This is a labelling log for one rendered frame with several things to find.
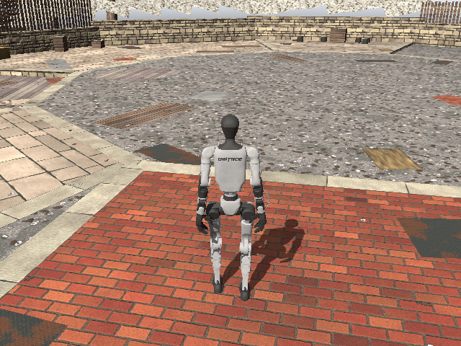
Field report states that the robot left hand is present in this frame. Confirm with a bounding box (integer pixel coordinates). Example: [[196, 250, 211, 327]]
[[196, 213, 213, 234]]

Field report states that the robot right upper arm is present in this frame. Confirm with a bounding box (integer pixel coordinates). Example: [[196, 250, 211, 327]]
[[245, 146, 261, 187]]

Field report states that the robot right hand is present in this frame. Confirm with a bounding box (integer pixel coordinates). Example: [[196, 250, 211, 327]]
[[249, 212, 267, 233]]

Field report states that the robot left upper arm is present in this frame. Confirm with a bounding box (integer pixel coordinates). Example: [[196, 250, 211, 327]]
[[200, 146, 215, 187]]

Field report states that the left robot forearm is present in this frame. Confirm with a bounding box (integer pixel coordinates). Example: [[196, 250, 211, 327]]
[[196, 177, 208, 215]]

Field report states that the right robot forearm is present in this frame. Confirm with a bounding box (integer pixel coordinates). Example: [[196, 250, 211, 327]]
[[253, 177, 265, 213]]

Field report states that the right robot shin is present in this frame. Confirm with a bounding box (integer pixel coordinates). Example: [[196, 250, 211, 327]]
[[241, 242, 251, 291]]

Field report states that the robot torso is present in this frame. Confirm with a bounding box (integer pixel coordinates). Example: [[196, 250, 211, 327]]
[[213, 143, 247, 216]]

